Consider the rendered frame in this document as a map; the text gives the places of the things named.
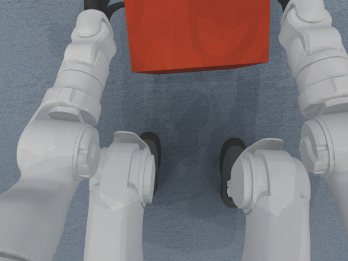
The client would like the robot left thigh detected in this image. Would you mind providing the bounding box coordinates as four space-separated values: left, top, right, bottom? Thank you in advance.
84 142 156 261

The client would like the robot right forearm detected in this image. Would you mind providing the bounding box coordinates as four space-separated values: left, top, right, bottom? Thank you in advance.
278 0 348 120

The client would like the robot left forearm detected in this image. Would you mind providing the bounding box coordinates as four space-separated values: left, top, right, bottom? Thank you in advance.
17 9 116 168

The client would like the robot left upper arm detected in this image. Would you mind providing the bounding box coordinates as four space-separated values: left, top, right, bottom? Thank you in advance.
0 118 101 261

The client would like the robot right hand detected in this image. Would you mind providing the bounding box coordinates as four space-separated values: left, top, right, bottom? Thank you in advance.
278 0 290 12

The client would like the robot left hand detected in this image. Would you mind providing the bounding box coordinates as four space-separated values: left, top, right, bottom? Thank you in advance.
84 0 125 22

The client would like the robot right upper arm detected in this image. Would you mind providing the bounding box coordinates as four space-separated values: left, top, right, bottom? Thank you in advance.
299 112 348 239

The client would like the right robot foot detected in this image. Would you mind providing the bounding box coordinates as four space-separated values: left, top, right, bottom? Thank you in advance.
220 138 246 208

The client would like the carton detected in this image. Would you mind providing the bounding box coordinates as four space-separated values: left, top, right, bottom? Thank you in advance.
124 0 271 74

